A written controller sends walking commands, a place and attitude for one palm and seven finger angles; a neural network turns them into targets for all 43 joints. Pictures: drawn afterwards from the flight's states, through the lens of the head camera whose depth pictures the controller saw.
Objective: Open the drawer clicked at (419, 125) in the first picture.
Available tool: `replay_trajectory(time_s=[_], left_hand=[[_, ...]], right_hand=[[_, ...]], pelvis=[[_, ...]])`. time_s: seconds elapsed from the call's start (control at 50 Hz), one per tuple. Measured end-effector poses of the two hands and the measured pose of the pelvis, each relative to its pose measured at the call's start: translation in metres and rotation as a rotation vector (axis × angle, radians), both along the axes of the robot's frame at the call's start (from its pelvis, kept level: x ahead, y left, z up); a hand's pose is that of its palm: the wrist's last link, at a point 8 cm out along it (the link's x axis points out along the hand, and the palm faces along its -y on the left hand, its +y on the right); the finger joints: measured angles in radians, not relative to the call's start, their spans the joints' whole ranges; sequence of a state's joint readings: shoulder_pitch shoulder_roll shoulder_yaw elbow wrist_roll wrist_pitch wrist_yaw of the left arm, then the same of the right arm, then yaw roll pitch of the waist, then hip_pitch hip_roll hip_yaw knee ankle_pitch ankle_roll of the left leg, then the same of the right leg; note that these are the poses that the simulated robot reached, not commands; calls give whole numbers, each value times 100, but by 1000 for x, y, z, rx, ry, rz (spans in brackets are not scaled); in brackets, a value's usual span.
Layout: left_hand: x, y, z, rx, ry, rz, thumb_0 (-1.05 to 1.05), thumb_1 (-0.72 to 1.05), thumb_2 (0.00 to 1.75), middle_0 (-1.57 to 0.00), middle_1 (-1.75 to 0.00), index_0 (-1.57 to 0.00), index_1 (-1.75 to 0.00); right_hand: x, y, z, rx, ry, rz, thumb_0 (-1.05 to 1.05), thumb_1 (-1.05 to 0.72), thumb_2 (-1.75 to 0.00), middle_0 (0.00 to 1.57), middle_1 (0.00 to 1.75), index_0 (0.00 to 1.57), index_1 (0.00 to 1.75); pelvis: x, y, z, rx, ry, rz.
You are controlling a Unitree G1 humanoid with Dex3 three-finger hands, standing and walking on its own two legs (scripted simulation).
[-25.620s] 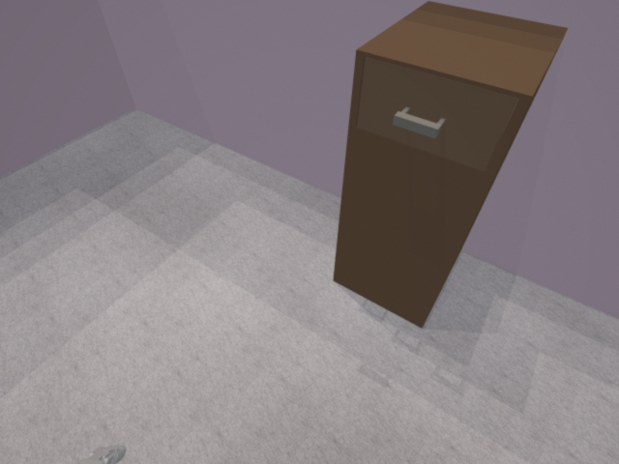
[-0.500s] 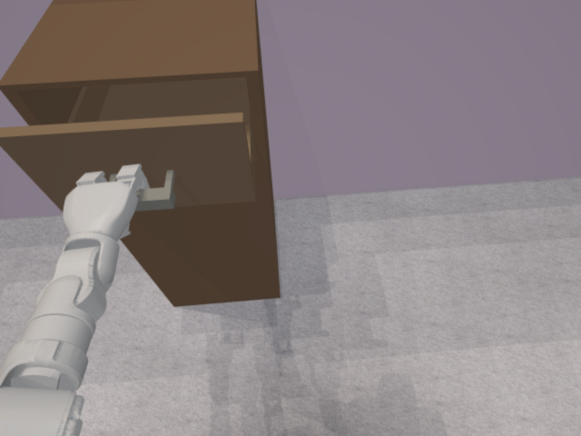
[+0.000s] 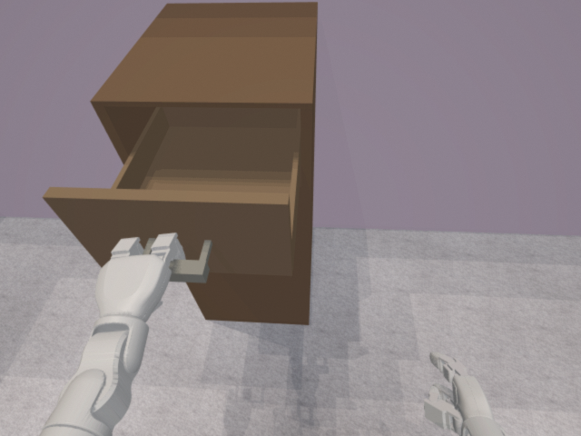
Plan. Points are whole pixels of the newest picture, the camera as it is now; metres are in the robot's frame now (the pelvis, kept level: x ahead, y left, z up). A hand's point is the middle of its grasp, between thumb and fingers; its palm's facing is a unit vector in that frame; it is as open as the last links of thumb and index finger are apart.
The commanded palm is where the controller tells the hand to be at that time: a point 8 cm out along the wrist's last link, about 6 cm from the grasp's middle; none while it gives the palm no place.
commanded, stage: pull the drawer open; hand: left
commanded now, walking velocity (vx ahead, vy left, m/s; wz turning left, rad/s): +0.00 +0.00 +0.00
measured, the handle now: (175, 257) +0.34 +0.21 +0.05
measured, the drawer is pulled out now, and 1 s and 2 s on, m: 0.22 0.30 0.29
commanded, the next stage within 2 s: open the thumb to release the handle in 0.64 s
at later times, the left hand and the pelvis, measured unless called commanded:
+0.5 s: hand (129, 364) +0.20 +0.23 +0.02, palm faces +0.02 -0.07 -1.00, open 5.8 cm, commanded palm +0.15 +0.23 +0.07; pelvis +0.00 -0.02 -0.01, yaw -2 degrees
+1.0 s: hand (117, 356) +0.20 +0.25 +0.02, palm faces +0.02 -0.05 -1.00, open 7.2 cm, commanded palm +0.18 +0.25 +0.07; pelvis -0.02 -0.01 +0.00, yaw +0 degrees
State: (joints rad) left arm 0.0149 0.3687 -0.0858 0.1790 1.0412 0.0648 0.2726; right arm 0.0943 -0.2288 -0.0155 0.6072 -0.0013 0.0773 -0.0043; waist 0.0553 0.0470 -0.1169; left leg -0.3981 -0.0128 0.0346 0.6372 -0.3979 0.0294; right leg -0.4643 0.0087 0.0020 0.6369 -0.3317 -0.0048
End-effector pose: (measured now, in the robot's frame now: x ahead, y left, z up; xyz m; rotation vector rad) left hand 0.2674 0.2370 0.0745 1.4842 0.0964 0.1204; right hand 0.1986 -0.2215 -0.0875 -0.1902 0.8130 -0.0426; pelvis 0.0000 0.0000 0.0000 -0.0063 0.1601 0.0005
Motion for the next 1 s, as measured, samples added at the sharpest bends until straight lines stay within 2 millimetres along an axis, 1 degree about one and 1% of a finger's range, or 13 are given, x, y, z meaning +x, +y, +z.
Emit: replay_trajectory(time_s=[0.08,0.18,0.3,0.4,0.48,0.6,0.74,0.82,0.88,0.94,1.0], left_hand=[[-19,-1,0,-4,3,9,2,78,81,-37,-135,-36,-135],[-42,-3,0,-5,5,24,2,78,81,-37,-135,-36,-135],[-67,-4,1,-2,13,39,2,78,81,-37,-135,-36,-135],[-87,-5,2,-5,20,41,2,77,80,-37,-135,-36,-135],[-93,-5,3,3,8,32,2,76,78,-38,-135,-33,-135],[-94,-5,2,16,-9,30,1,76,79,-39,-135,-32,-135],[-95,-6,1,12,-18,38,1,76,79,-39,-135,-32,-135],[-90,2,1,72,-28,8,0,74,80,-40,-135,-33,-135],[-86,14,2,85,-20,45,-1,69,79,-40,-134,-35,-134],[-85,13,3,53,-8,44,0,60,76,-39,-133,-36,-133],[-86,12,3,31,4,52,0,47,71,-38,-131,-37,-131]], right_hand=[[7,5,1,14,-13,30,1,-90,-90,20,30,20,30],[5,5,-4,17,0,51,1,-90,-90,20,30,20,30],[-4,-3,-10,15,17,46,1,-90,-90,20,30,20,30],[-10,-12,-11,3,19,33,1,-90,-90,20,30,20,30],[-13,-20,-10,-12,10,19,1,-90,-90,20,30,20,30],[-17,-27,-11,-26,1,-2,1,-90,-90,20,30,20,30],[-20,-23,-13,-18,-3,-11,1,-90,-90,20,30,20,30],[-21,-19,-17,-39,24,9,1,-90,-90,20,30,20,30],[-21,-14,-19,-35,32,9,1,-90,-90,20,30,20,30],[-22,-11,-18,-27,27,1,1,-90,-90,20,30,20,30],[-24,-9,-16,-24,16,1,1,-90,-90,20,30,20,30]], pelvis=[[1,-4,0,2,-10,-2],[2,-8,0,5,-17,-3],[1,-12,-2,9,-20,-14],[0,-15,-3,13,-20,-24],[-2,-16,-5,15,-18,-30],[-5,-15,-7,15,-16,-32],[-7,-14,-8,15,-21,-30],[-12,-14,-9,16,-32,-17],[-16,-15,-8,14,-39,-9],[-18,-14,-6,12,-45,-4],[-20,-13,-5,13,-50,-3]])
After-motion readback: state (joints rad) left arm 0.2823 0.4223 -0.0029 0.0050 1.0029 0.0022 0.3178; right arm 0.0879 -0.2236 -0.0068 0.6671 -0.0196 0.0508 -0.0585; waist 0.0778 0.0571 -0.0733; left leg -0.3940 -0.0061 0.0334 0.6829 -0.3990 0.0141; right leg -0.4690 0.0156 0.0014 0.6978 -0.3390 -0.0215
